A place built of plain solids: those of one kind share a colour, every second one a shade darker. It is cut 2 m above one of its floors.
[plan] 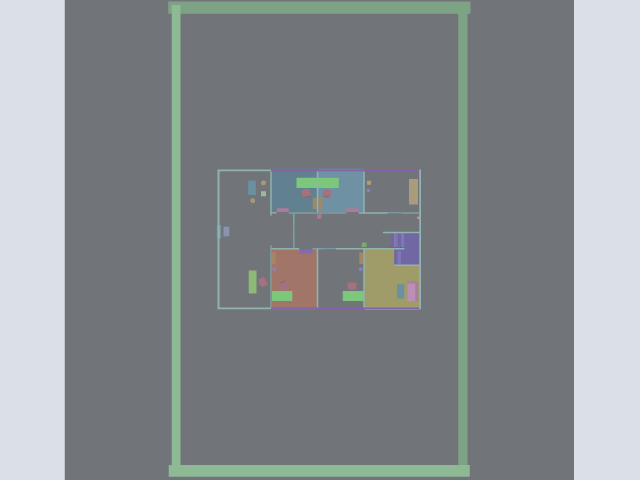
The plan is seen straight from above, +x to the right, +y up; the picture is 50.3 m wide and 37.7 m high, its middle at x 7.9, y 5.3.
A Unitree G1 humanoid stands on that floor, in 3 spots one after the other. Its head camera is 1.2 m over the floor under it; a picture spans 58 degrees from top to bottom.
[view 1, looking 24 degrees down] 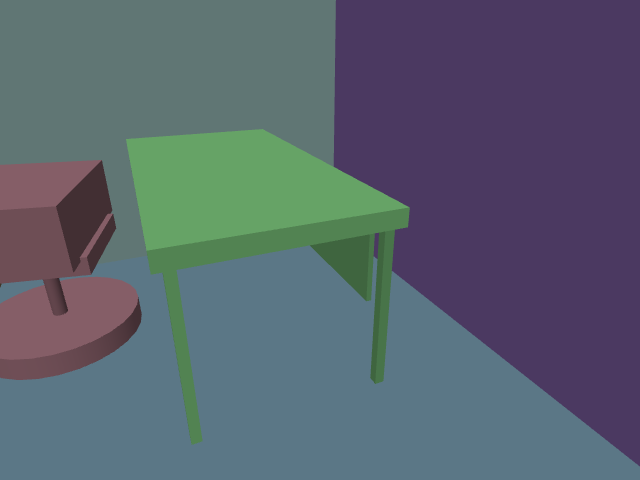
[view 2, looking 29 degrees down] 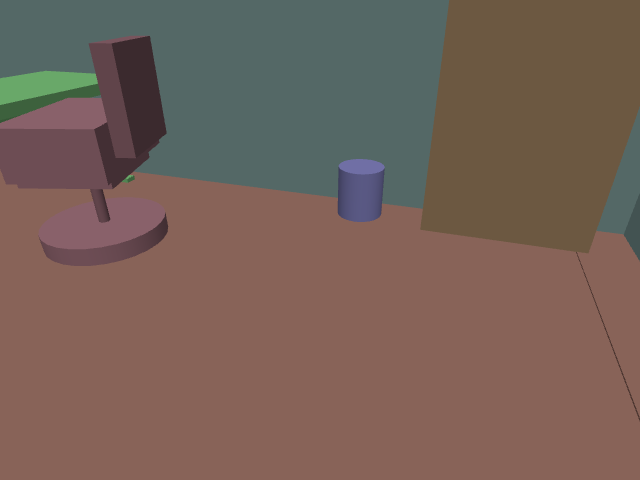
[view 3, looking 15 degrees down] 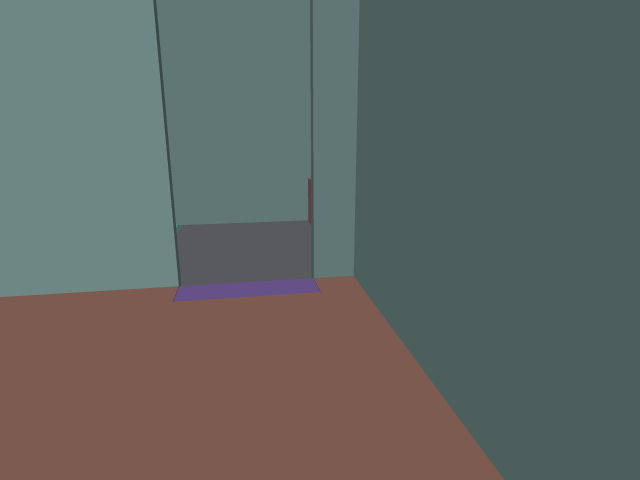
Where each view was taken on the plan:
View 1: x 10.45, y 9.39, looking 156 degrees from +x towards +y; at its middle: desk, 1.30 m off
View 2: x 6.79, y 3.55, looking -162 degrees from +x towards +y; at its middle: cell_level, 2.48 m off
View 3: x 6.79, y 1.30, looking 80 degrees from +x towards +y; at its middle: wall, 3.42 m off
